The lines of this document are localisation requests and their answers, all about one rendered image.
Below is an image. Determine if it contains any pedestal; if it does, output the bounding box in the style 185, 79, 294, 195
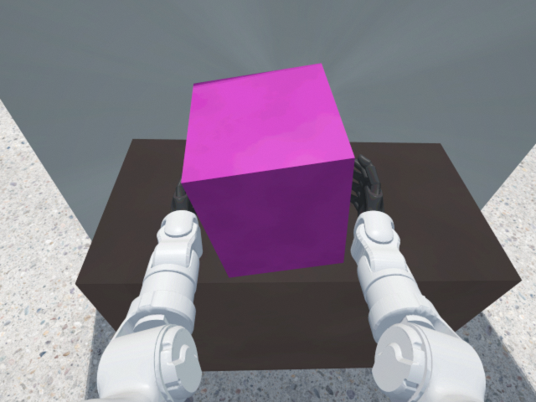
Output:
75, 139, 522, 372

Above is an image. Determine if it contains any left robot upper arm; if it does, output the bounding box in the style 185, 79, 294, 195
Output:
79, 324, 202, 402

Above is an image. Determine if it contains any right robot forearm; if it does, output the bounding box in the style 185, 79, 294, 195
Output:
351, 211, 462, 344

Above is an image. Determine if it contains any carton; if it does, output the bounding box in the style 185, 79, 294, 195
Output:
181, 63, 355, 278

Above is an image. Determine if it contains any robot right hand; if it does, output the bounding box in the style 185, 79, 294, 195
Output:
350, 154, 384, 216

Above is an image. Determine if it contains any right robot upper arm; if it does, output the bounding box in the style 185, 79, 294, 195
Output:
372, 322, 486, 402

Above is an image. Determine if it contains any left robot forearm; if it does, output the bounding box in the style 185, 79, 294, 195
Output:
97, 210, 203, 397

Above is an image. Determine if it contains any robot left hand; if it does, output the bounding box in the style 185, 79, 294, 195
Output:
170, 173, 196, 215

